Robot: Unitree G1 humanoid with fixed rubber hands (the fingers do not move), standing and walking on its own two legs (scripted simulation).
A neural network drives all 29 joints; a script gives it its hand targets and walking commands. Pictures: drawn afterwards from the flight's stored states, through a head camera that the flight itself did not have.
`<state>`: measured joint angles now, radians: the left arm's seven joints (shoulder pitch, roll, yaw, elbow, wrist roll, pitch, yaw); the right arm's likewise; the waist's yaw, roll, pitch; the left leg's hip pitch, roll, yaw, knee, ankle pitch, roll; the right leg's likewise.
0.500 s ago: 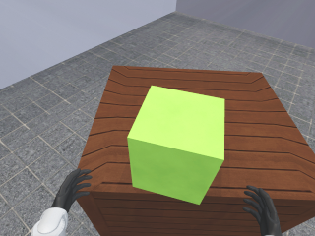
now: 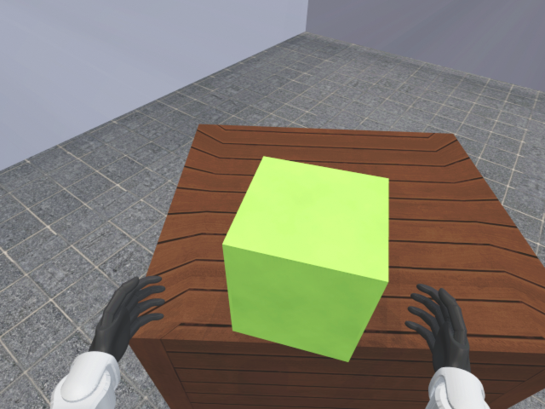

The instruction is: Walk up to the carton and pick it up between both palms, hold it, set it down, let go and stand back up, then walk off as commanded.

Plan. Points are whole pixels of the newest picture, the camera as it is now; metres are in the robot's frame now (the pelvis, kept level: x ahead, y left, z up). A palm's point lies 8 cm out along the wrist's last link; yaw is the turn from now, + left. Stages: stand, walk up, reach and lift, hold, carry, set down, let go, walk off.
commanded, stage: reach and lift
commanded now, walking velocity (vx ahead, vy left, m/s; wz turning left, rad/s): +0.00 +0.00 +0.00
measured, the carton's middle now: (305, 259) +0.37 -0.03 +0.01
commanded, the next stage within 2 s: none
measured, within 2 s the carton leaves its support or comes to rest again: neither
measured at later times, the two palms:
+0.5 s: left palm (133, 275) +0.28 +0.22 +0.08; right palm (434, 282) +0.27 -0.19 +0.09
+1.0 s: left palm (160, 201) +0.36 +0.19 +0.15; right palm (434, 221) +0.33 -0.19 +0.15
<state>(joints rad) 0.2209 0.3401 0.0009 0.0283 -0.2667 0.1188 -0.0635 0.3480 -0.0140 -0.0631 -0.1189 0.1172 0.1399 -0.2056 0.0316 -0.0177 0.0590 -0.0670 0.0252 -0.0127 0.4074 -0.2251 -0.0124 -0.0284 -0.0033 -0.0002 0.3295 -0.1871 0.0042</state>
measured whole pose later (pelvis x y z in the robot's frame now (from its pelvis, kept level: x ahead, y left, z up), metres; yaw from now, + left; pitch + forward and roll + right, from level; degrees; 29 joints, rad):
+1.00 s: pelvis +0.00 +0.00 +0.00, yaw +0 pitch -6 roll -1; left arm -0.45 0.37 0.00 0.11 -0.19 0.57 -0.09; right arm -0.37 -0.15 -0.06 0.09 0.25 0.45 -0.27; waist -0.04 -0.05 0.09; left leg -0.07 0.03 -0.01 0.41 -0.23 -0.01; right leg -0.03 0.00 0.00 0.32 -0.18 0.02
